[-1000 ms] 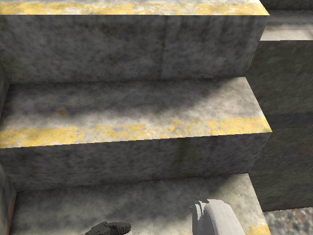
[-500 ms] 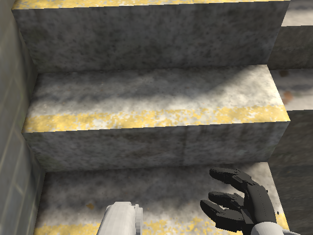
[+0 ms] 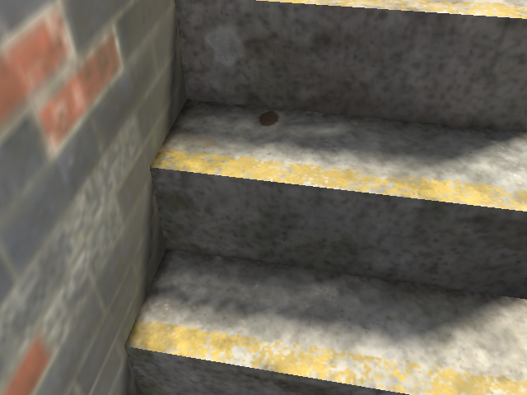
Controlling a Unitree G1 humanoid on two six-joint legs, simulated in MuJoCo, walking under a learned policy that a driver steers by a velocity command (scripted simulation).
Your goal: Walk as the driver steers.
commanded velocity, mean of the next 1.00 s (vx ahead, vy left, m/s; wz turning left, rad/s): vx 0.50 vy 0.00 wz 0.00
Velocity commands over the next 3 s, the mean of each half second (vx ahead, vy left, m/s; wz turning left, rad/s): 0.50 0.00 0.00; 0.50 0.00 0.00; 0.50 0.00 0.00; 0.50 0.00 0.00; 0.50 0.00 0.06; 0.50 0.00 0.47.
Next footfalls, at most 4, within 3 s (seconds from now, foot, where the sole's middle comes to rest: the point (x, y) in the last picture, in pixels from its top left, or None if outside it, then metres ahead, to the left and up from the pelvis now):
0.42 left None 0.30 0.24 -0.51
1.08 right None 0.29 -0.21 -0.51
1.56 left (316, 314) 0.53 0.05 -0.29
2.34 right None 0.67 -0.30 -0.08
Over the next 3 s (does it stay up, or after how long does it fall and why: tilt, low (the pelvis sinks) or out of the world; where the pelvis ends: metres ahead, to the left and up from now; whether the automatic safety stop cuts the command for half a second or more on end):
stays up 0.79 -0.09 0.72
